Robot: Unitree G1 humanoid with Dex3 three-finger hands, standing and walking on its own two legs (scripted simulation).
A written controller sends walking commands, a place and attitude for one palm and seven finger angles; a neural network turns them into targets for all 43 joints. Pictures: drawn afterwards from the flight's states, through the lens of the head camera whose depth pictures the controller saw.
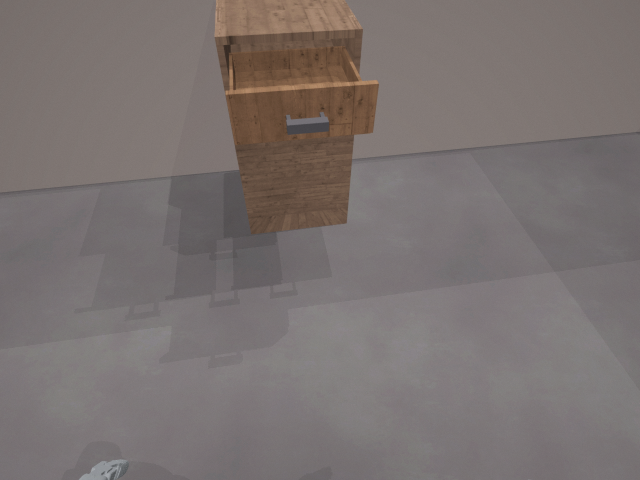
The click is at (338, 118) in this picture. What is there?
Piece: drawer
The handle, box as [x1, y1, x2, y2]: [286, 112, 328, 134]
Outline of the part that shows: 327,117 324,116 323,112 320,112 319,117 302,119 291,119 289,115 286,115 287,132 288,134 326,131 328,130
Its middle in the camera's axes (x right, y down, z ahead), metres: -0.04 -0.29 +0.97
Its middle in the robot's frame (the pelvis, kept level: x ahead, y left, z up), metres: +0.92 +0.09 -0.05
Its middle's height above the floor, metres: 0.72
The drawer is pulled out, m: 0.28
